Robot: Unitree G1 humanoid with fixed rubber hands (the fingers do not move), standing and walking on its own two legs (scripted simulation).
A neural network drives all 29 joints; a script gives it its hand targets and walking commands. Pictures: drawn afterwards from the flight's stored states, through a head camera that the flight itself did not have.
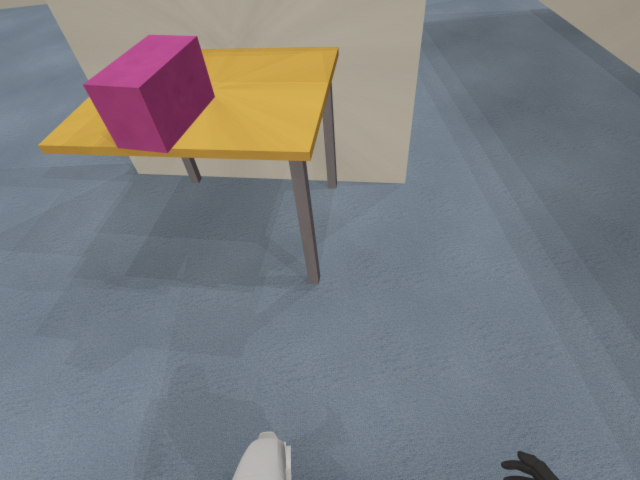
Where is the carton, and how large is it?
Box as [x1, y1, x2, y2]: [83, 35, 214, 152]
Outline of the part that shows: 196,36 148,35 83,84 118,147 167,152 213,98 214,95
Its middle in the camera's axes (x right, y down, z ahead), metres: -0.47 -0.43 +1.10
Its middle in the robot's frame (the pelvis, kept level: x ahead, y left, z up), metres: +1.09 +0.54 -0.03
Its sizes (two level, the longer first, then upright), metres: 0.309 0.160 0.186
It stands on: a table, 0.64 m high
